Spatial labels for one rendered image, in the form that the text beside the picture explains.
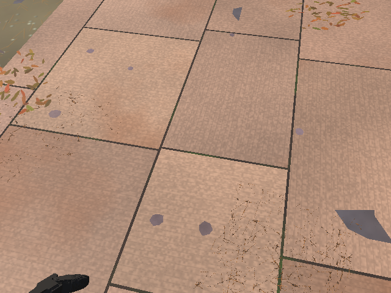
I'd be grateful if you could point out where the robot left hand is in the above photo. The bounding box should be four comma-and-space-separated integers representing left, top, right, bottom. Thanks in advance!
29, 273, 89, 293

